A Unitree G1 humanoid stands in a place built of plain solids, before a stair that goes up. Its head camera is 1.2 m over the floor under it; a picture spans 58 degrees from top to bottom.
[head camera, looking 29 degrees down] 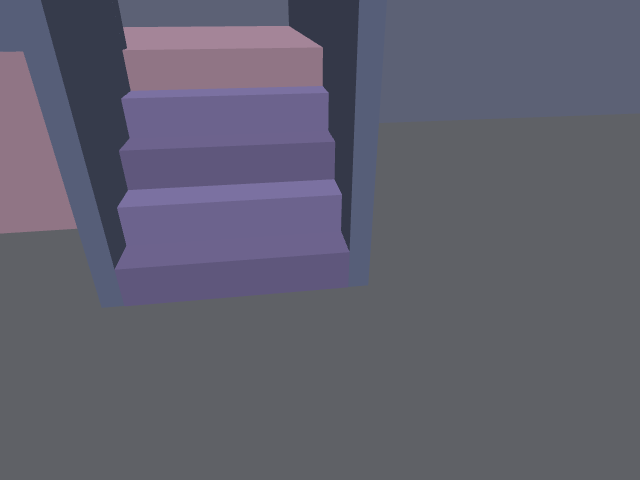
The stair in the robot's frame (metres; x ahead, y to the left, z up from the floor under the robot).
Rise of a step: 0.20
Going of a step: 0.21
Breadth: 1.02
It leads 8 degrees to the left of straight ahead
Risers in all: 5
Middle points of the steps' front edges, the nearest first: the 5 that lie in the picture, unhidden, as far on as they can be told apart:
1.62 0.37 0.20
1.83 0.40 0.39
2.03 0.43 0.59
2.24 0.46 0.78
2.44 0.49 0.98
